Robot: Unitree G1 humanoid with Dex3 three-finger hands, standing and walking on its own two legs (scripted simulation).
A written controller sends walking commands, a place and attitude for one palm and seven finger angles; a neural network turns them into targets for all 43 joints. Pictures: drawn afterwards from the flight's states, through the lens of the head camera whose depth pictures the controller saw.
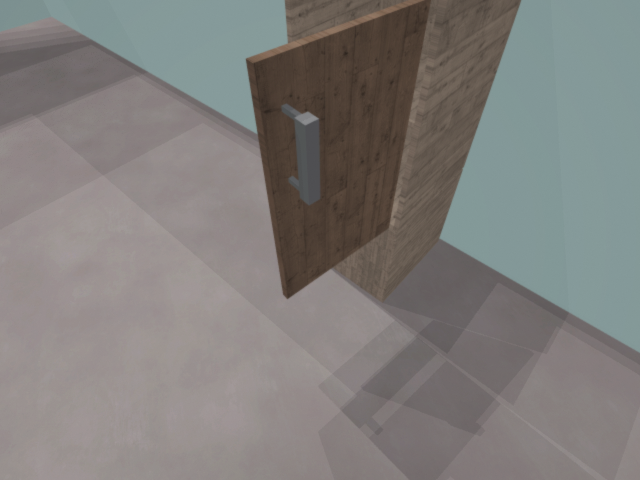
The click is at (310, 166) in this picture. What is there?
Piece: cupboard door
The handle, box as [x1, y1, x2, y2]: [281, 103, 319, 204]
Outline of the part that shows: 286,103 281,107 282,111 291,117 295,123 299,180 298,181 293,176 291,176 288,179 289,182 299,191 300,197 305,202 310,204 319,198 318,118 309,112 301,114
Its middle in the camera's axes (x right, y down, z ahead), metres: -0.04 -0.14 +0.63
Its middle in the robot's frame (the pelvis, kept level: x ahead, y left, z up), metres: +0.58 +0.06 +0.08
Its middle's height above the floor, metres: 0.86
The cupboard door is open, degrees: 82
